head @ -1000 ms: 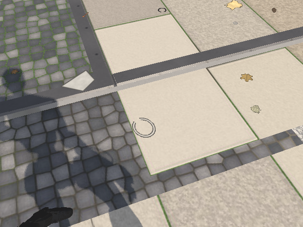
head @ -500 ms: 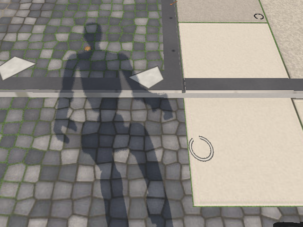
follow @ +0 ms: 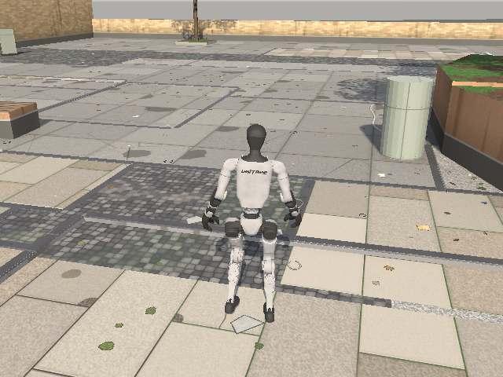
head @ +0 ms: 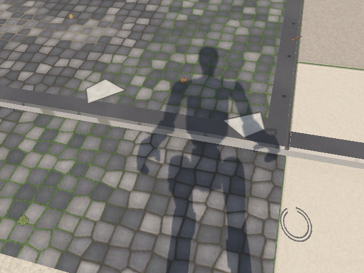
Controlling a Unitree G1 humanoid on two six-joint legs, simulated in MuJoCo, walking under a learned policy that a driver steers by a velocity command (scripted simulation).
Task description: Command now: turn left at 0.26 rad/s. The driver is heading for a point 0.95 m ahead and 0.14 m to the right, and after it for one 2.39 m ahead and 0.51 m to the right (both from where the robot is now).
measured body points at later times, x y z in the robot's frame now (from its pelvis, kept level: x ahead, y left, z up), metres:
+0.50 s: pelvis +0.05 -0.01 -0.01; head +0.05 -0.03 +0.44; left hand +0.16 +0.27 -0.10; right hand +0.12 -0.28 -0.14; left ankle -0.02 +0.14 -0.73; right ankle +0.05 -0.10 -0.74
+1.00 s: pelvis +0.28 +0.04 -0.02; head +0.32 +0.04 +0.43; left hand +0.24 +0.32 -0.15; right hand +0.52 -0.19 -0.09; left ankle +0.39 +0.14 -0.74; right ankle +0.07 -0.10 -0.68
